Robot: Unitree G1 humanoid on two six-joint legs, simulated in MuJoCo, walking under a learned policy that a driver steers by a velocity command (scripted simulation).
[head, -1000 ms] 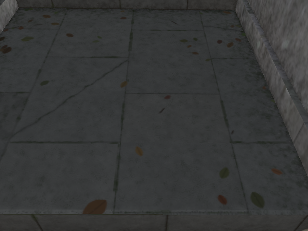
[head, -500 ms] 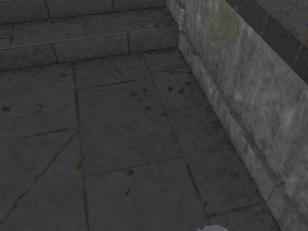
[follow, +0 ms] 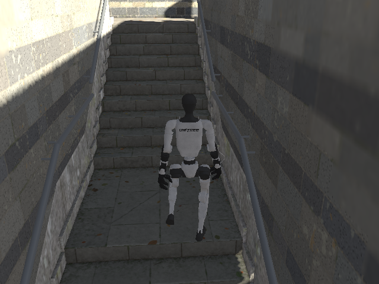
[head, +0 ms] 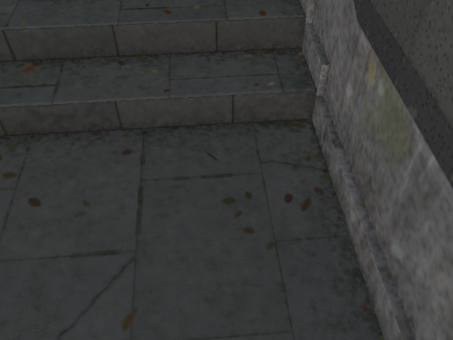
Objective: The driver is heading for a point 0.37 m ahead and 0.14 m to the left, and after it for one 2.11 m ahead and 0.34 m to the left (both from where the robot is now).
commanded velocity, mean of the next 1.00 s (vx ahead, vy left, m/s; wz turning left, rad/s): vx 0.25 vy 0.00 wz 0.29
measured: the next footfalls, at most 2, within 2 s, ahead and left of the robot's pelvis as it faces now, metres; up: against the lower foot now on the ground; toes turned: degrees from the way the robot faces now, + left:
left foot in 0.32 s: +0.30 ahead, +0.19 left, +0.00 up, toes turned +14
right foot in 0.76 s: +0.43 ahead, -0.01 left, +0.00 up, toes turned +21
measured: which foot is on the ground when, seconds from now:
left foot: up 0.00-0.30, down 0.32-1.00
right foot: down 0.00-0.32, up 0.34-0.74, down 0.76-0.96, up 0.98-1.00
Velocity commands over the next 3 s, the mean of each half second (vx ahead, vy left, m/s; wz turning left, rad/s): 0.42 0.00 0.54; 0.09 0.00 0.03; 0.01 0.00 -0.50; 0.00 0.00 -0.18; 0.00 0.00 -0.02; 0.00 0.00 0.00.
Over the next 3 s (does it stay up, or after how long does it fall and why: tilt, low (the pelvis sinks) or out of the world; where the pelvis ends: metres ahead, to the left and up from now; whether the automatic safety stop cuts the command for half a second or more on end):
stays up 0.33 0.10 0.03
